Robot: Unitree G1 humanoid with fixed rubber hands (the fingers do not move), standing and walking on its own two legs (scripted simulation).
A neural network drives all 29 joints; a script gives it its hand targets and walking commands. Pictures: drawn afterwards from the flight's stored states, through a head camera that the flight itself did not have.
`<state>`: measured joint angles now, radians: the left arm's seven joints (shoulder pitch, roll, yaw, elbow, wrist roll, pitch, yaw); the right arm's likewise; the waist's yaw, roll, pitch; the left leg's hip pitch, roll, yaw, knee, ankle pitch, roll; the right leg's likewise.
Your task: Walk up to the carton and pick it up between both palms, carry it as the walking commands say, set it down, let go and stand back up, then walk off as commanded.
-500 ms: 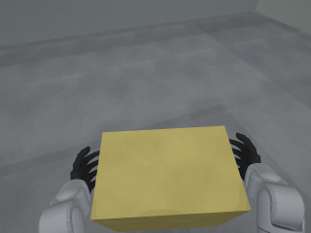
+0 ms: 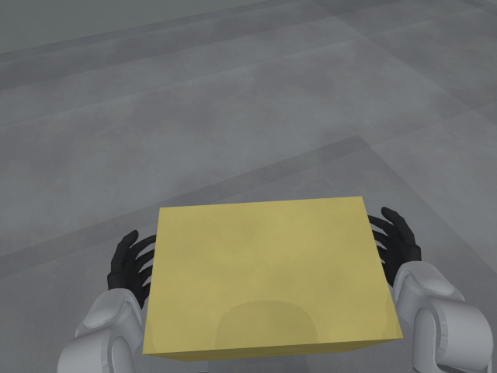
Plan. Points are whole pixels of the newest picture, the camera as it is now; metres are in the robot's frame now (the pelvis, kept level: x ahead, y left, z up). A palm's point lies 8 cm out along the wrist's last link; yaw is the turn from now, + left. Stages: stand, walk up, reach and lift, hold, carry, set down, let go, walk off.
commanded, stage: carry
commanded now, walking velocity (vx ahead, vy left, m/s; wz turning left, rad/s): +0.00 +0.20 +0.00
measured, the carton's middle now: (264, 288) +0.24 +0.00 +0.01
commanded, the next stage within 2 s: none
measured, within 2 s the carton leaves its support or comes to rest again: neither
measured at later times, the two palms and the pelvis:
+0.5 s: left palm (21, 319) +0.19 +0.31 +0.08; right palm (312, 310) +0.19 -0.06 +0.08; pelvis -0.03 +0.14 +0.00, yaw -3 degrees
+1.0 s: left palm out of the picture +0.18 +0.48 +0.09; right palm (167, 337) +0.16 +0.12 +0.09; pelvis -0.05 +0.32 -0.01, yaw -4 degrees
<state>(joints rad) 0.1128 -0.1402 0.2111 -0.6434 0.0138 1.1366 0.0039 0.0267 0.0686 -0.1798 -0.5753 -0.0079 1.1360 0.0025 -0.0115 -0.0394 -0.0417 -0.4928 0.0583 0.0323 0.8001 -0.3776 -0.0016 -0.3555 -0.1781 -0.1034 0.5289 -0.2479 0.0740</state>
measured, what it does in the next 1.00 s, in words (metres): steps to the left: left foot, then right foot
